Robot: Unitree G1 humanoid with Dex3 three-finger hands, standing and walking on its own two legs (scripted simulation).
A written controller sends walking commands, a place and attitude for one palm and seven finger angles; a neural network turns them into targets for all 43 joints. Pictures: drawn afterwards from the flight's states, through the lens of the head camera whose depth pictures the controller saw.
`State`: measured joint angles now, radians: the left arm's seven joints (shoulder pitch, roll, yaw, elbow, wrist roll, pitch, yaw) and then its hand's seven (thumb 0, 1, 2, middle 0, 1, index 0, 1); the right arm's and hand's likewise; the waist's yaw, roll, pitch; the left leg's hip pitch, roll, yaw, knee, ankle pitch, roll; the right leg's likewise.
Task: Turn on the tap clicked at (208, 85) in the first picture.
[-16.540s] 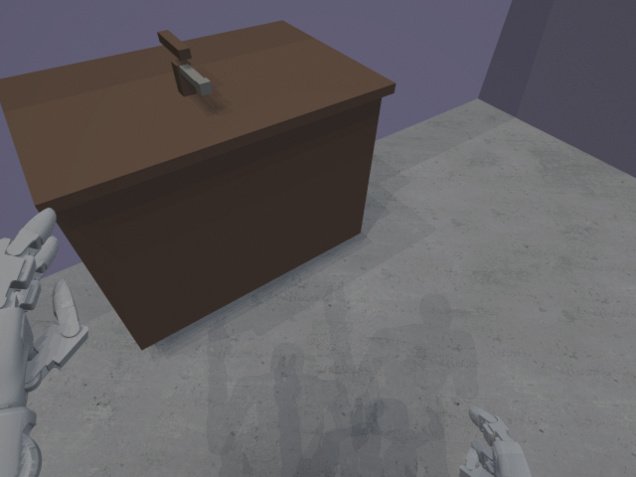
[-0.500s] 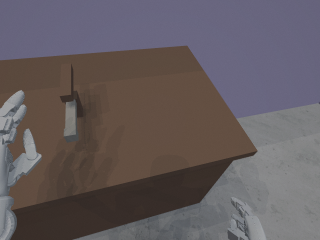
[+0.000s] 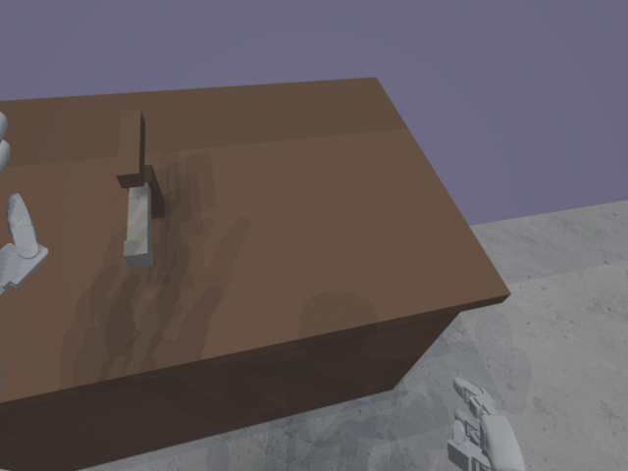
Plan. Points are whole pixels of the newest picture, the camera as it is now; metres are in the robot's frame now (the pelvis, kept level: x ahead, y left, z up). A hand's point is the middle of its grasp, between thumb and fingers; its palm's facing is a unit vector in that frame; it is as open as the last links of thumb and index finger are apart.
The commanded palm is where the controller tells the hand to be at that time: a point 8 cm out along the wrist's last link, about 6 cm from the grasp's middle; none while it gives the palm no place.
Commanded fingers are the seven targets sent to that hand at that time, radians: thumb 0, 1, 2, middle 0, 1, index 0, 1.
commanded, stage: come to a stop and stand still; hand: left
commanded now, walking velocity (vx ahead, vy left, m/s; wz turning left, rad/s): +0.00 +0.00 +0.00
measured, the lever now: (138, 253) +0.34 +0.28 +0.05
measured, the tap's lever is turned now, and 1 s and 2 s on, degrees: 0 0 0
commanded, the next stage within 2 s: look again from close up in 0.66 s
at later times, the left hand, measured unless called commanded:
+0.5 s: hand (85, 278) +0.24 +0.25 +0.16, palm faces +0.37 -0.87 -0.32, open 7.4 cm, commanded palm +0.17 +0.29 +0.18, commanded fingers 0.00 0.90 0.90 -0.20 -0.30 -0.20 -0.30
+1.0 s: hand (80, 284) +0.23 +0.26 +0.15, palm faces +0.36 -0.87 -0.35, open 7.4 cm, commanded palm +0.17 +0.29 +0.18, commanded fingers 0.00 0.90 0.90 -0.20 -0.30 -0.20 -0.30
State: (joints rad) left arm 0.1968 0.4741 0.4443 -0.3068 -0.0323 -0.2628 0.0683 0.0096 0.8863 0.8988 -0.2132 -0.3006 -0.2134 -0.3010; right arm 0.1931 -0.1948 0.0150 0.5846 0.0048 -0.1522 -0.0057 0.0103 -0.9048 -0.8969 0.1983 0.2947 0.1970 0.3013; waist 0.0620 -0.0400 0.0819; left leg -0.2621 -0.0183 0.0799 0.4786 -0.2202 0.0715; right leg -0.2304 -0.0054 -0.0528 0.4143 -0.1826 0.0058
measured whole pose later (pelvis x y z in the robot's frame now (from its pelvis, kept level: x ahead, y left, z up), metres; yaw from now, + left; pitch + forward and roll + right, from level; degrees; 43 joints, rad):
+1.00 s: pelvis +0.01 +0.01 +0.00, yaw +0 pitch -1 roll -2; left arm 0.42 0.37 0.35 -0.46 -0.05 -0.22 0.09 0.01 0.89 0.90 -0.21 -0.30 -0.21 -0.30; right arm 0.20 -0.18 0.03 0.57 0.01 -0.12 -0.02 0.01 -0.90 -0.90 0.20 0.30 0.20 0.30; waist 0.02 -0.03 0.07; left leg -0.22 -0.03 0.08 0.45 -0.23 0.08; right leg -0.18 -0.02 -0.05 0.38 -0.18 0.02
